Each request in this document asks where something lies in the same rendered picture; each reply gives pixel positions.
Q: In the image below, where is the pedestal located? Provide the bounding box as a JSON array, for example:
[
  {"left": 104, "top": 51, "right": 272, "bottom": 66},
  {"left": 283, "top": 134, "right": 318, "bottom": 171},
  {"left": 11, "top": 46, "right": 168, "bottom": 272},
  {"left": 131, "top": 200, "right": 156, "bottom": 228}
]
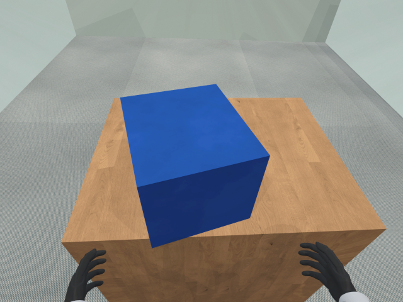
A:
[{"left": 61, "top": 98, "right": 386, "bottom": 302}]

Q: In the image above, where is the carton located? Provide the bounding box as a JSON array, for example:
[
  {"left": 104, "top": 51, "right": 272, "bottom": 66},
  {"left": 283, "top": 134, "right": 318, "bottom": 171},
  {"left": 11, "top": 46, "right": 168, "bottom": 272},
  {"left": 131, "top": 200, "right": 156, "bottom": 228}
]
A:
[{"left": 120, "top": 84, "right": 270, "bottom": 248}]

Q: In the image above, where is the robot right hand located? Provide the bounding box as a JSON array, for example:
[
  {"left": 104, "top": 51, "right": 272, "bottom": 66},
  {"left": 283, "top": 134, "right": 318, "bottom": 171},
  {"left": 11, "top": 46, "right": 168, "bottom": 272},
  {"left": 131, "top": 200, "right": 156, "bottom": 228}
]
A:
[{"left": 298, "top": 242, "right": 357, "bottom": 302}]

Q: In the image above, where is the robot left hand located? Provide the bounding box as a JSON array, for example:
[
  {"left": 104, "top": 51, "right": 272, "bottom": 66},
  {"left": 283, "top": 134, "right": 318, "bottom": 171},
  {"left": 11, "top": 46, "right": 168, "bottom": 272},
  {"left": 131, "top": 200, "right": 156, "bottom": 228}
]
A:
[{"left": 64, "top": 249, "right": 106, "bottom": 302}]

